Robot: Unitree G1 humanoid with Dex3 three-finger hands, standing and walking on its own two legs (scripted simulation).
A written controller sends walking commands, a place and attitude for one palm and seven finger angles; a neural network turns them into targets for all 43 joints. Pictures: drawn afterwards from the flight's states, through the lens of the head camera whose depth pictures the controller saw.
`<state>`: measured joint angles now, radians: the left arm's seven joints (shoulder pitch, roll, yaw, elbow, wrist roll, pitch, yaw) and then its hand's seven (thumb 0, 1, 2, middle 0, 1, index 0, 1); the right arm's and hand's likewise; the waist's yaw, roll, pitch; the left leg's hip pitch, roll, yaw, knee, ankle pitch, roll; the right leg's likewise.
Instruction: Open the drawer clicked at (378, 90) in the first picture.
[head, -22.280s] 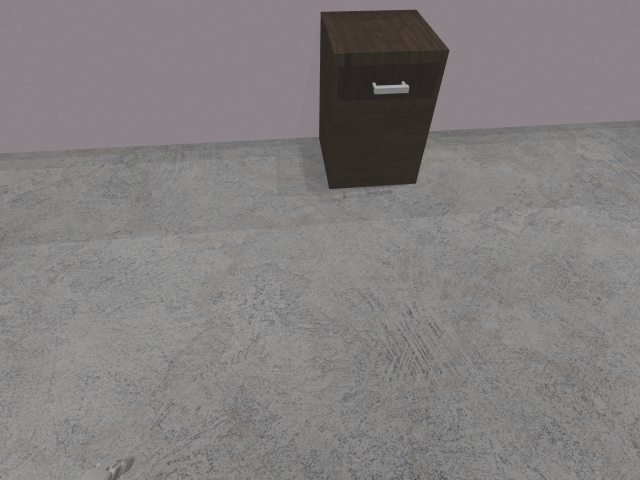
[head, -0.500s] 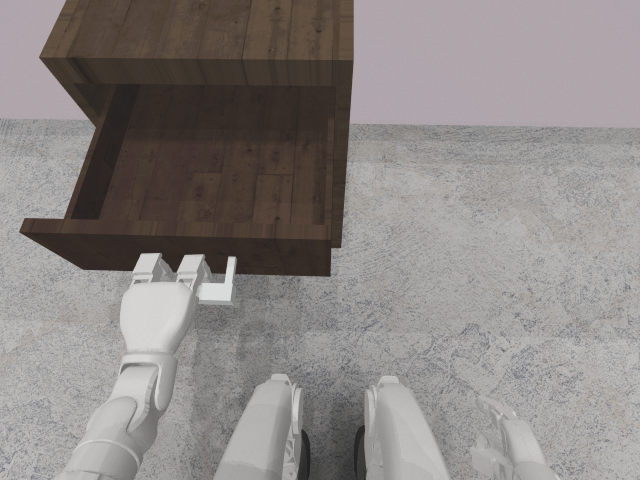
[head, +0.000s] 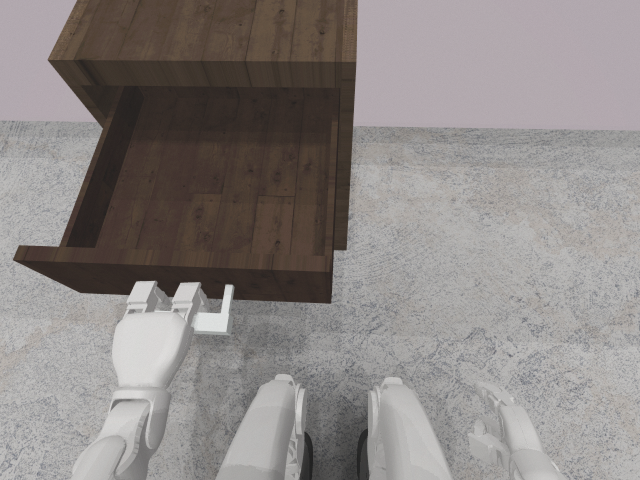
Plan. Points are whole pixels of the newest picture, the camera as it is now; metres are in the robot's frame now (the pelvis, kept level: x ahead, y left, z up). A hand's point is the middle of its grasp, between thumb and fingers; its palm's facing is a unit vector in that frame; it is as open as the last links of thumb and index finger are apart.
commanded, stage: pull the drawer open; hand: left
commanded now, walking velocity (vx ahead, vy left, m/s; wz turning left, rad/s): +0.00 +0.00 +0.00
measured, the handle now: (182, 306) +0.32 +0.22 -0.06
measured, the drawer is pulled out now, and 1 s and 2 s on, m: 0.29 0.29 0.29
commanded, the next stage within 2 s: open the thumb to release the handle in 0.34 s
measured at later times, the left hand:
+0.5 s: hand (172, 356) +0.26 +0.22 -0.08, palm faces -0.06 -0.06 -1.00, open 5.5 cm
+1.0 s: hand (173, 353) +0.26 +0.22 -0.08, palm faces -0.06 -0.06 -1.00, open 12.9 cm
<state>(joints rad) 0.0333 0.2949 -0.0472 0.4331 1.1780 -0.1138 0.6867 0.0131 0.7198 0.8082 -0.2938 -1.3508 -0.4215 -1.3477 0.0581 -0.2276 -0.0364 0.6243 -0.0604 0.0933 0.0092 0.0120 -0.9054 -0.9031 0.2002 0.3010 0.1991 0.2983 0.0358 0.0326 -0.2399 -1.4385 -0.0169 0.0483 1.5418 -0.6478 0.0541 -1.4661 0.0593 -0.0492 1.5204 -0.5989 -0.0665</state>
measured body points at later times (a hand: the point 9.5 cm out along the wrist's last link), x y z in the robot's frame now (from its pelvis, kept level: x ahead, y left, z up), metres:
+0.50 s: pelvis +0.01 +0.00 +0.00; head +0.16 -0.02 +0.42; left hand +0.26 +0.23 -0.03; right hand +0.21 -0.23 -0.15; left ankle +0.03 +0.09 -0.56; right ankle +0.05 -0.09 -0.56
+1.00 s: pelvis -0.01 -0.01 -0.01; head +0.14 -0.03 +0.42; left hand +0.26 +0.22 -0.03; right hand +0.17 -0.25 -0.15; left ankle +0.03 +0.09 -0.56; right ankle +0.05 -0.09 -0.56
